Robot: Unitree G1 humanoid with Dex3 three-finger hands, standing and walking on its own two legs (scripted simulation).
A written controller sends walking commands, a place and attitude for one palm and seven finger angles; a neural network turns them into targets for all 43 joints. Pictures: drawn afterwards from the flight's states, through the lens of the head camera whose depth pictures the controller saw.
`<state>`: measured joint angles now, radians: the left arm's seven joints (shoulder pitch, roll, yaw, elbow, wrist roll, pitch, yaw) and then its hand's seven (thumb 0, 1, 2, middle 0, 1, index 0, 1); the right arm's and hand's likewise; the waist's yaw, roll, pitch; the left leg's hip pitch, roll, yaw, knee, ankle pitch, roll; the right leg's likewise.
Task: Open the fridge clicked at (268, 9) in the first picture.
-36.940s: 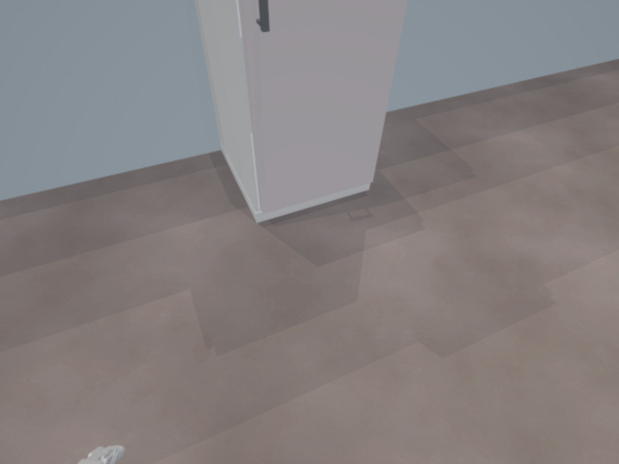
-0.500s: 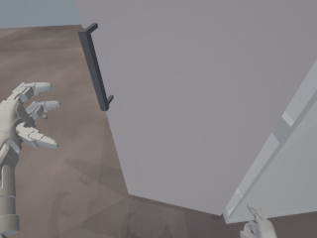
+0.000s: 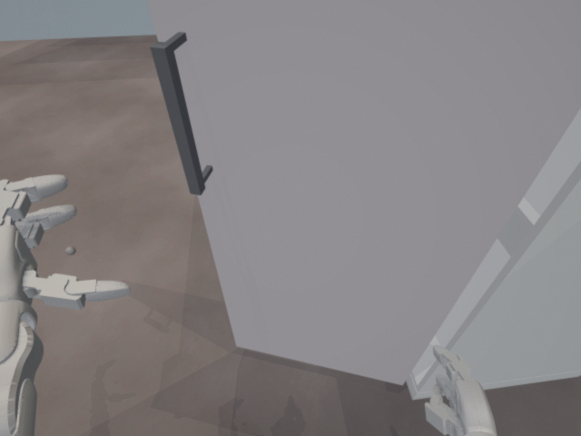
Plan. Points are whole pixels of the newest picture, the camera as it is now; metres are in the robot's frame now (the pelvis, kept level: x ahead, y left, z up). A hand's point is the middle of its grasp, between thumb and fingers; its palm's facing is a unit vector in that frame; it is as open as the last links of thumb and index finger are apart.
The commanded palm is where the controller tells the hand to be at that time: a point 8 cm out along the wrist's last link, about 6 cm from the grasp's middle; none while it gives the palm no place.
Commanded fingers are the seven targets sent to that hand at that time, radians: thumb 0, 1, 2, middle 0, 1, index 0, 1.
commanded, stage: draw the hand back to the body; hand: left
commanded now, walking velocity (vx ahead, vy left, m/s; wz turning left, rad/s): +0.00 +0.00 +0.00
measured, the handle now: (189, 122) +0.48 +0.23 +0.20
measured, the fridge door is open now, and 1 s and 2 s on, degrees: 70 70 70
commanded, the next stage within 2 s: step back with the hand held close in 0.92 s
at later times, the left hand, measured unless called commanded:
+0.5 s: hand (78, 281) +0.21 +0.27 +0.16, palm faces +0.47 -0.81 -0.35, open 9.2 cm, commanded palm +0.17 +0.30 +0.17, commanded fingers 0.00 0.86 0.88 -0.20 -0.32 -0.20 -0.32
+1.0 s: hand (77, 294) +0.20 +0.26 +0.16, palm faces +0.48 -0.80 -0.35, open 7.5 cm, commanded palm +0.15 +0.29 +0.17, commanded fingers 0.00 0.90 0.90 -0.20 -0.30 -0.20 -0.30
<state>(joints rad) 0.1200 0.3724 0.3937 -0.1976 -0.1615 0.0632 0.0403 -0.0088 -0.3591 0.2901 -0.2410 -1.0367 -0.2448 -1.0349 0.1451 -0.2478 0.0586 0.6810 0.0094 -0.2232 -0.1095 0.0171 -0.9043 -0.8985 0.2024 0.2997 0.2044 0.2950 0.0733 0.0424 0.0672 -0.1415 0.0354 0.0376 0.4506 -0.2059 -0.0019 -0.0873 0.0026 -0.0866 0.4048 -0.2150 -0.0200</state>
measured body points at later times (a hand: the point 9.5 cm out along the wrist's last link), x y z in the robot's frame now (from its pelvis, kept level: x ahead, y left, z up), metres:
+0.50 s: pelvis +0.02 +0.00 +0.00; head -0.01 -0.02 +0.45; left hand +0.18 +0.31 +0.18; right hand +0.21 -0.23 -0.08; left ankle +0.03 +0.12 -0.74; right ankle +0.01 -0.11 -0.74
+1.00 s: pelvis +0.01 +0.00 +0.00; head -0.02 -0.02 +0.45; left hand +0.17 +0.30 +0.18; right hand +0.20 -0.23 -0.08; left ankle +0.03 +0.12 -0.74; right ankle +0.01 -0.11 -0.74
